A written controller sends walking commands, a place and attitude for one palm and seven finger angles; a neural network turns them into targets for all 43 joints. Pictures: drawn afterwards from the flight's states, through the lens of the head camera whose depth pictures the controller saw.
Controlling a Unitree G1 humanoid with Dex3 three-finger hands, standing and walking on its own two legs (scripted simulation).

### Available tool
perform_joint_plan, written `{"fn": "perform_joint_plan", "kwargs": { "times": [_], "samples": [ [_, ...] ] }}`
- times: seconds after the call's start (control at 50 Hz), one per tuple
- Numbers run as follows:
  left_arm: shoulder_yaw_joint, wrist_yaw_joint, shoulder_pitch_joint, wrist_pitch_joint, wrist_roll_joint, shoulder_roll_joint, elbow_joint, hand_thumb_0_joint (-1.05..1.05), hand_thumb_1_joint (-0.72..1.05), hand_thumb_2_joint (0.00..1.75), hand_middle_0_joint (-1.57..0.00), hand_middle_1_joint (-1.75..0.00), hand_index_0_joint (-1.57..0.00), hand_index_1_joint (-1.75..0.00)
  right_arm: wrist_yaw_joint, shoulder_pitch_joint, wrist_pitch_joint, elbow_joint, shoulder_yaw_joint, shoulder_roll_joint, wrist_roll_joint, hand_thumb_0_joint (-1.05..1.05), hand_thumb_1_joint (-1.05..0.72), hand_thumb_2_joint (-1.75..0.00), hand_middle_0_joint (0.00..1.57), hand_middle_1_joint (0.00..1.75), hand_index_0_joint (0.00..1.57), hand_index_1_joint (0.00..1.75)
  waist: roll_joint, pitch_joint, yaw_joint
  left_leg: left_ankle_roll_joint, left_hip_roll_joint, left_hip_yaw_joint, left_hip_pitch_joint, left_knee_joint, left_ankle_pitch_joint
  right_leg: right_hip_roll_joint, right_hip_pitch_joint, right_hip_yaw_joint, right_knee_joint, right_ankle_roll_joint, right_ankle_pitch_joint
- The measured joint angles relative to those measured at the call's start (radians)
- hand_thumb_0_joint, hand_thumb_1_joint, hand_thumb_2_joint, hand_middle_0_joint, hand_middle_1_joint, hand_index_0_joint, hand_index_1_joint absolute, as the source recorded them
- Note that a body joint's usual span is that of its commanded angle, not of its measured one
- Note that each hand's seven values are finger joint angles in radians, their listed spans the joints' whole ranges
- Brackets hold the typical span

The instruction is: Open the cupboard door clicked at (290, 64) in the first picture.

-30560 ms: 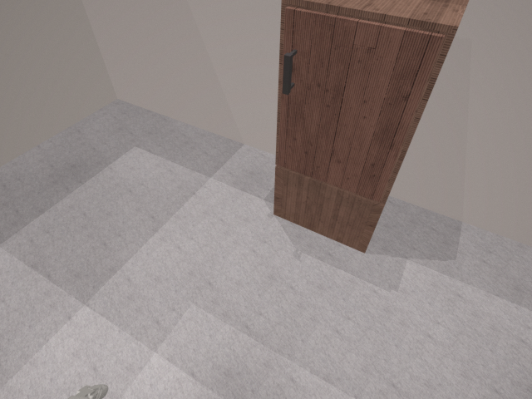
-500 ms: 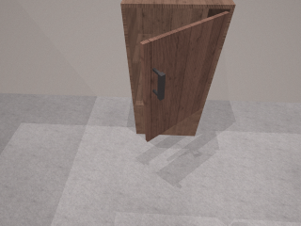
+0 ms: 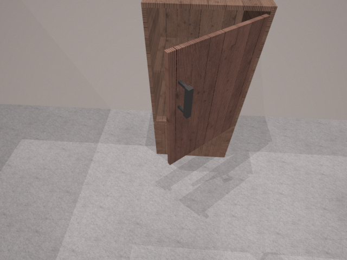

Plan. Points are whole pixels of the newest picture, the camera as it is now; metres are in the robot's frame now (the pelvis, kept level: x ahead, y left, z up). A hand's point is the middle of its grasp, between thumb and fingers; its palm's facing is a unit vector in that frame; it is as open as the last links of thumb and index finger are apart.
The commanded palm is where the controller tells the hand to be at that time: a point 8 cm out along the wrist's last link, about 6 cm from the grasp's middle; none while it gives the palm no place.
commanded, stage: look to check the result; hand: left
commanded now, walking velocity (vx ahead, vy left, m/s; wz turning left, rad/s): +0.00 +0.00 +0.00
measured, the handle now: (184, 99) +0.59 +0.00 +0.01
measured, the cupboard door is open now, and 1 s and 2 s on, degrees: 39 39 39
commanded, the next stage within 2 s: walk to a spot facing it in 0.36 s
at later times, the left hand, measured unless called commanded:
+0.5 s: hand out of the picture +0.01 +0.16 -0.18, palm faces +0.03 -0.98 -0.18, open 7.3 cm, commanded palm none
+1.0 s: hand out of the picture +0.09 +0.16 -0.17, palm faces -0.13 -0.94 -0.31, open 7.3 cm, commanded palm none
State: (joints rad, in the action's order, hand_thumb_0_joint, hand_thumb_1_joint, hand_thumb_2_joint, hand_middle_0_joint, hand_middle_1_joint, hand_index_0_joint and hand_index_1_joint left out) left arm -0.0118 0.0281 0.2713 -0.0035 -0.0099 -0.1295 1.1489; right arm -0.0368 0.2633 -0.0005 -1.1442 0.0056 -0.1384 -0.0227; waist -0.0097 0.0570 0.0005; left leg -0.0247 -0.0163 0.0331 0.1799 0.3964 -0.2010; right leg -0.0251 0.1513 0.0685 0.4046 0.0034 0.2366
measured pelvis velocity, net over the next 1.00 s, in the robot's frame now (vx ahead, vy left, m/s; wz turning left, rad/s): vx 0.00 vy -0.05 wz -0.21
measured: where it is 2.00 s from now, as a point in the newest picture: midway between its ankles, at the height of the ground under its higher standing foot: outside the picture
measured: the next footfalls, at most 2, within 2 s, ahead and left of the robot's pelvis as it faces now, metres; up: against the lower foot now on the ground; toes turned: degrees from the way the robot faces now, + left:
left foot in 1.46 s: +0.11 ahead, +0.08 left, +0.00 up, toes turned -30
right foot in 1.84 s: +0.00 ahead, -0.17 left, +0.00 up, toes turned -47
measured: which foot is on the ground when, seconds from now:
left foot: down 0.00-0.92, up 0.94-1.00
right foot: down 0.00-1.00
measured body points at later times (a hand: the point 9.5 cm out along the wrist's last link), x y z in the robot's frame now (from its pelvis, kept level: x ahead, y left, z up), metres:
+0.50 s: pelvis +0.01 +0.00 +0.00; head +0.04 -0.01 +0.45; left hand +0.01 +0.22 -0.16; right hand +0.01 -0.22 -0.16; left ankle +0.01 +0.10 -0.74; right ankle -0.01 -0.11 -0.74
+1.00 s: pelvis +0.00 -0.05 -0.02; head +0.05 -0.09 +0.43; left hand +0.09 +0.20 -0.15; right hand +0.00 -0.30 -0.18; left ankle -0.01 +0.10 -0.69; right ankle -0.02 -0.12 -0.74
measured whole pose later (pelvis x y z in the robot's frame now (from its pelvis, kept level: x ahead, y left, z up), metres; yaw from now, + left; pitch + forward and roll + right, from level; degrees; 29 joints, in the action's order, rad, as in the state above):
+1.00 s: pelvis +0.00 -0.05 -0.02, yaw -12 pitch +0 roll +2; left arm -0.09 0.00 0.20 0.03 -0.03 -0.20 0.98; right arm -0.04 0.16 -0.06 -1.01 -0.07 -0.23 -0.02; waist -0.04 0.13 -0.02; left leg 0.03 0.06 0.07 0.40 0.99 -0.48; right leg 0.03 0.30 0.01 0.63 0.07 0.33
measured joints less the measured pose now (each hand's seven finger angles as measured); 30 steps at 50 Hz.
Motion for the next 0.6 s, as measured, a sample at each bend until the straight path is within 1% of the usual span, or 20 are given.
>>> {"fn": "perform_joint_plan", "kwargs": {
  "times": [0.5,0.6],
  "samples": [
    [0.003,0.0,-0.015,-0.007,0.001,-0.01,-0.004,0.0,0.91,0.9,-0.2,-0.3,-0.2,-0.3,0.0,-0.015,0.005,-0.007,0.002,-0.011,0.002,0.0,-0.91,-0.9,0.2,0.3,0.2,0.3,0.005,-0.001,0.002,0.007,0.005,-0.001,-0.031,-0.024,-0.009,0.006,-0.031,0.0,-0.026,0.005,0.008],
    [-0.01,-0.004,-0.012,0.006,-0.002,-0.009,-0.016,0.0,0.91,0.9,-0.2,-0.3,-0.2,-0.3,-0.007,-0.024,-0.004,0.002,-0.007,-0.013,0.001,0.0,-0.91,-0.9,0.2,0.3,0.2,0.3,0.004,0.004,-0.007,0.01,0.016,0.018,-0.019,0.004,-0.027,0.015,-0.012,-0.019,0.0,0.007,0.016]
  ]
}}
